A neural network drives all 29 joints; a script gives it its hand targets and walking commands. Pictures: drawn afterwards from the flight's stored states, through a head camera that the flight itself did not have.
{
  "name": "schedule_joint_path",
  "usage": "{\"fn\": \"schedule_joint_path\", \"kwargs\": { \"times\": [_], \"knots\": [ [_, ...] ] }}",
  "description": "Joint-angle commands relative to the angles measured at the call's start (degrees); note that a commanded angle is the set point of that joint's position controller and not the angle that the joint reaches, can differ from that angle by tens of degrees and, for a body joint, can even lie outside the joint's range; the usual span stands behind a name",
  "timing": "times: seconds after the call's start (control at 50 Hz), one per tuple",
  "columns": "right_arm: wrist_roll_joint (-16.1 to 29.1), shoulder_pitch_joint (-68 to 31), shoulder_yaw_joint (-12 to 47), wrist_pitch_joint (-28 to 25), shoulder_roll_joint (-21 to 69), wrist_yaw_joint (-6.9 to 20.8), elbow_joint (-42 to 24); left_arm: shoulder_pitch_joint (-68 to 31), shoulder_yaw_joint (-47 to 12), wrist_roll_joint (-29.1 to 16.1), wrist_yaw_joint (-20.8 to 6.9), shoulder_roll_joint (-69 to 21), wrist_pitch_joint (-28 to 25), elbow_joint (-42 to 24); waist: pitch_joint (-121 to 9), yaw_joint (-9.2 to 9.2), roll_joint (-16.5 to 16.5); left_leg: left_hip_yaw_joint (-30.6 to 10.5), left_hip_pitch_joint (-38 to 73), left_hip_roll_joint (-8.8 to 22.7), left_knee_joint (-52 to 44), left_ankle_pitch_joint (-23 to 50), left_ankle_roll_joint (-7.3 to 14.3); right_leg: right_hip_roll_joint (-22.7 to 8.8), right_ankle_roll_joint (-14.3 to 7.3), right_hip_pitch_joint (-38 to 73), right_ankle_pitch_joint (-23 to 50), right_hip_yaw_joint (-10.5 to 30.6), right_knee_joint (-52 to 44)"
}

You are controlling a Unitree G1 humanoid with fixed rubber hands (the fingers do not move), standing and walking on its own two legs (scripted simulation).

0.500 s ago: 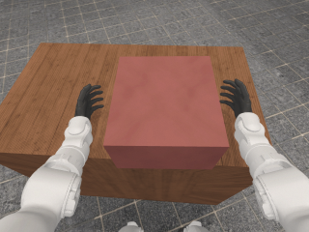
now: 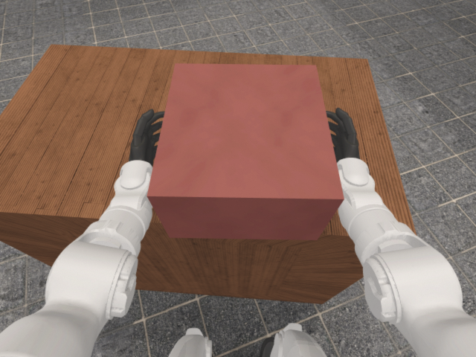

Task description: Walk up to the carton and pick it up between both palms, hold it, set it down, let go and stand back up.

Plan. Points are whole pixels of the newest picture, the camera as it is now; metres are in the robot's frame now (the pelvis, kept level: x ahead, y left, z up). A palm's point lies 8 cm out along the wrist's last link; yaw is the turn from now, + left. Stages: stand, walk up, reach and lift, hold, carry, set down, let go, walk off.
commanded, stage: reach and lift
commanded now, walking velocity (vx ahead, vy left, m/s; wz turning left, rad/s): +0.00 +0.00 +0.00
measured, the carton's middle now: (244, 149) +0.46 +0.00 +0.05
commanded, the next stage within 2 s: none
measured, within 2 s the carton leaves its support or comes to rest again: neither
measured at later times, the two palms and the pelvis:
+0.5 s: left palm (137, 154) +0.45 +0.19 +0.06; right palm (338, 152) +0.45 -0.16 +0.06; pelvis +0.03 +0.00 +0.02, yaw +1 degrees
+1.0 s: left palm (133, 157) +0.44 +0.19 +0.05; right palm (336, 154) +0.44 -0.15 +0.06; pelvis +0.05 +0.03 +0.05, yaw +0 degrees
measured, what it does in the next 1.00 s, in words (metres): shifts its weight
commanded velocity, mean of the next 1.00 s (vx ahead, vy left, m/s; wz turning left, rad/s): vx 0.00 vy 0.00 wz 0.00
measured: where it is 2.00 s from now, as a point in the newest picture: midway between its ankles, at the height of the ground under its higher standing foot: outside the picture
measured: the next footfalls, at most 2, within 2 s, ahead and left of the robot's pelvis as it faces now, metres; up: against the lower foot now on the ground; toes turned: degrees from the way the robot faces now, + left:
none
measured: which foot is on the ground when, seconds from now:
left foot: down 0.00-1.00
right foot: down 0.00-1.00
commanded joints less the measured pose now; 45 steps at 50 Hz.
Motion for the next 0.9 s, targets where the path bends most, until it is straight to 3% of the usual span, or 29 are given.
{"fn": "schedule_joint_path", "kwargs": {
  "times": [0.0, 0.02, 0.06, 0.08, 0.12, 0.2, 0.26, 0.32, 0.38, 0.42, 0.46, 0.5, 0.54, 0.62, 0.74, 0.88],
  "knots": [
    [-0.9, -30.3, 0.8, -3.0, -2.3, 0.6, -11.4, -31.4, 0.4, 0.3, -0.6, 8.9, -3.6, -9.3, -43.3, 0.77, -0.3, 1.9, 5.9, -4.0, -9.7, 12.5, -1.5, 1.5, 4.1, 47.0, 9.0, 12.2, -8.3],
    [-0.9, -31.2, 1.5, -3.1, -1.2, 0.9, -11.6, -32.2, 0.0, -0.1, -0.6, 7.9, -3.9, -9.2, -43.3, 1.52, 0.1, 1.8, 6.8, -3.8, -9.5, 13.3, -1.4, 1.7, 4.1, 45.1, 8.4, 11.8, -8.3],
    [-1.2, -31.7, 0.5, -2.9, -1.9, 1.4, -10.6, -33.4, -1.2, -0.7, -0.1, 7.5, -4.3, -8.5, -42.3, 1.10, 2.0, 1.3, 9.4, -3.4, -9.6, 12.8, -2.0, 2.1, 3.5, 40.7, 5.5, 10.6, -8.8],
    [-1.7, -31.7, -0.8, -3.2, -2.6, 1.5, -11.1, -34.0, -2.2, -1.3, 0.4, 6.6, -4.4, -10.1, -44.0, 0.17, 3.1, 0.9, 11.3, -3.0, -9.5, 13.7, -2.5, 2.7, 3.3, 38.8, 6.0, 9.6, -8.6],
    [-2.6, -31.7, -0.8, -3.5, -1.3, 1.5, -12.1, -33.8, -2.3, -2.0, 0.3, 6.0, -5.1, -9.8, -44.5, 0.58, 2.6, 0.9, 11.6, -3.2, -9.1, 15.6, -2.6, 2.7, 3.7, 39.2, 8.5, 9.3, -8.3],
    [-2.9, -29.1, 0.9, -4.2, 1.9, 1.0, -10.4, -29.3, 0.7, 0.5, -0.9, 5.6, -5.8, -7.5, -42.8, 1.46, -0.7, 1.5, 7.2, -3.9, -9.2, 17.0, -1.7, 1.5, 4.5, 47.2, 13.9, 11.1, -7.8],
    [-3.0, -27.7, 1.5, -6.0, 4.4, 0.8, -10.3, -28.5, 3.1, 3.8, -1.8, 4.1, -7.1, -8.8, -43.1, 2.43, 2.0, 1.7, 7.3, -4.1, -9.1, 21.7, -2.3, 1.2, 4.6, 50.3, 19.8, 11.4, -7.3],
    [-4.6, -26.7, 2.1, -7.0, 9.5, 1.6, -11.8, -28.1, 1.6, 5.4, -3.0, -1.3, -8.1, -11.3, -45.0, 1.58, 2.6, 1.0, 11.8, -3.7, -9.0, 24.8, -2.8, 1.8, 4.5, 49.7, 22.5, 10.4, -8.2],
    [-10.0, -26.3, 2.3, -7.8, 19.0, 3.8, -10.4, -28.9, 0.4, 9.5, -5.4, -10.6, -9.1, -9.0, -42.2, 0.90, 2.5, 0.7, 14.8, -3.8, -10.8, 24.3, -2.8, 2.0, 4.9, 50.2, 24.3, 9.5, -9.8],
    [-16.2, -26.6, 3.5, -9.0, 34.3, 6.5, -9.7, -31.5, -2.5, 12.2, -8.7, -24.8, -11.0, -8.1, -39.3, -0.13, 1.8, 0.4, 16.0, -3.9, -12.7, 22.4, -2.3, 1.8, 5.5, 52.3, 25.7, 8.6, -11.0],
    [-18.8, -24.5, 6.1, -10.3, 44.8, 9.7, -8.3, -32.8, -4.7, 13.5, -10.6, -35.3, -13.8, -6.8, -36.6, 0.47, 4.4, 0.2, 16.7, -4.1, -13.2, 22.3, -2.8, 1.9, 4.9, 53.7, 25.6, 8.6, -11.5],
    [-19.0, -21.9, 7.5, -10.7, 45.9, 10.8, -7.5, -32.2, -6.3, 12.7, -10.3, -37.4, -15.9, -6.7, -35.1, -0.61, 4.9, -0.6, 17.6, -3.9, -13.9, 23.3, -3.2, 2.5, 4.5, 54.1, 27.1, 8.3, -11.6],
    [-19.8, -20.2, 7.3, -10.6, 45.6, 11.3, -5.6, -32.7, -5.4, 12.8, -10.0, -36.3, -17.1, -6.3, -31.8, -0.87, 4.1, -0.5, 15.8, -4.1, -16.0, 19.3, -2.5, 2.1, 4.8, 54.4, 24.3, 8.7, -12.6],
    [-22.2, -17.4, 6.4, -11.7, 46.2, 11.2, -4.0, -31.8, -5.9, 13.0, -9.7, -36.6, -18.3, -6.0, -29.2, -2.75, 3.6, -1.1, 16.2, -4.1, -17.9, 19.7, -2.4, 2.3, 5.3, 53.9, 24.7, 8.1, -13.9],
    [-22.8, -16.5, 5.9, -13.1, 45.5, 11.7, -1.9, -31.2, -6.5, 13.0, -8.5, -38.1, -19.5, -5.5, -28.8, -2.94, 4.6, -2.3, 21.6, -3.3, -17.5, 25.2, -3.7, 3.5, 4.9, 50.3, 25.7, 6.8, -15.1],
    [-22.4, -14.2, 7.4, -13.8, 46.2, 11.5, -1.3, -27.7, -5.2, 14.3, -8.2, -38.3, -19.7, -3.6, -26.7, -2.65, 3.2, -2.7, 21.4, -3.2, -18.6, 27.2, -3.1, 3.7, 5.3, 52.7, 28.8, 7.0, -15.7]
  ]
}}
